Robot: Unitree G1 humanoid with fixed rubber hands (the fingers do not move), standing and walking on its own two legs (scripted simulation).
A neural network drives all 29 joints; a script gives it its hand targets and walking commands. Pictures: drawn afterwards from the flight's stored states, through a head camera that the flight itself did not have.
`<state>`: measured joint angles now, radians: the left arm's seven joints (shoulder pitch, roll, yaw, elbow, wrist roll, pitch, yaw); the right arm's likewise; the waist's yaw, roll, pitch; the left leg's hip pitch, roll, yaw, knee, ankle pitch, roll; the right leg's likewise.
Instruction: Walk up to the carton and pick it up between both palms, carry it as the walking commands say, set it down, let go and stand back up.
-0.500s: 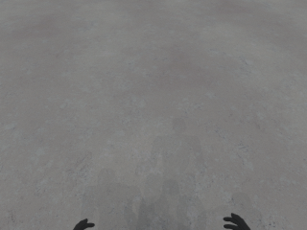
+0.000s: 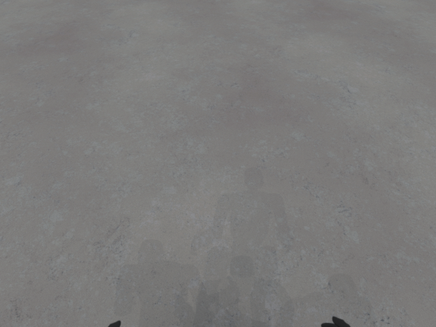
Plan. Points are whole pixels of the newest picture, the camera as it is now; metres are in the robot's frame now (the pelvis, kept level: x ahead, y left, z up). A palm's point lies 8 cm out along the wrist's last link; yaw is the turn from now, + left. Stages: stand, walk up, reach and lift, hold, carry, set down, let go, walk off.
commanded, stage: stand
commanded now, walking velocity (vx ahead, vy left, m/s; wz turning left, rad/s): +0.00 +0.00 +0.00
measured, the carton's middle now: out of the picture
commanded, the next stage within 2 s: walk up in 1.86 s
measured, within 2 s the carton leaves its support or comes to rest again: neither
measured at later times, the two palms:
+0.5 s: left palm out of the picture +0.08 +0.23 -0.11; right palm out of the picture +0.09 -0.23 -0.11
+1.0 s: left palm out of the picture +0.03 +0.24 -0.12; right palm out of the picture +0.04 -0.24 -0.12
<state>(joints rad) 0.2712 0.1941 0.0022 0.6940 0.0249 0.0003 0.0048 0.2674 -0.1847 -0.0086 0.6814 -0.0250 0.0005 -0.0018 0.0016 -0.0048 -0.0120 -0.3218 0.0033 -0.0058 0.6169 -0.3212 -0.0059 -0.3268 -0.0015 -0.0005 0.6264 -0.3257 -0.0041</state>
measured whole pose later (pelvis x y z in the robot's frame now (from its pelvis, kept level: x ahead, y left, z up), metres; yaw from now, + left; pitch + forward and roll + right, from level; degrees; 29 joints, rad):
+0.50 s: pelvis +0.01 +0.00 +0.00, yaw +0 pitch +1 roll +0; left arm 0.29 0.19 0.01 0.78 0.02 0.00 0.02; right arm 0.28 -0.18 -0.02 0.76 -0.02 0.00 -0.02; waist 0.00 -0.01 0.00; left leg -0.28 0.01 -0.01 0.57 -0.31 -0.01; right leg -0.29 0.00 0.00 0.58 -0.31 -0.01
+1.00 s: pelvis +0.01 +0.00 +0.01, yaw +0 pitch +0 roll +0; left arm 0.31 0.19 0.01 0.96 0.01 -0.01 0.03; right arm 0.30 -0.18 -0.03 0.94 -0.01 -0.01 -0.03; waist 0.00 -0.01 0.02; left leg -0.21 0.01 -0.01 0.47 -0.26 -0.01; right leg -0.21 0.00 0.00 0.48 -0.27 -0.01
